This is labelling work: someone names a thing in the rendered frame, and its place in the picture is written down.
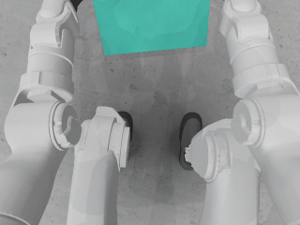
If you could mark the robot left thigh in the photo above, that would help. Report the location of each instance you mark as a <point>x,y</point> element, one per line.
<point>96,171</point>

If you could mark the right robot upper arm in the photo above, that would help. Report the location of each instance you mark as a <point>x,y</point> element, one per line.
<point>269,125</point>

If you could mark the left robot upper arm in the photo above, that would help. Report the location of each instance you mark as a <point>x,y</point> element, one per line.
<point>39,135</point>

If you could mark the robot right forearm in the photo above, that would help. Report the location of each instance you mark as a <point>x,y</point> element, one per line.
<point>252,51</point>

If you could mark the robot left hand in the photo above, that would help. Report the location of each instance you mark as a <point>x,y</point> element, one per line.
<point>75,3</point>

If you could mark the carton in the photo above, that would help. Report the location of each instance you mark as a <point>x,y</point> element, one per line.
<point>138,26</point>

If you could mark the robot left forearm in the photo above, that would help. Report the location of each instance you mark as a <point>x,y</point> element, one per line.
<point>51,55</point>

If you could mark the robot right shin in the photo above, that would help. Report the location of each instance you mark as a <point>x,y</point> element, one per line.
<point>191,151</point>

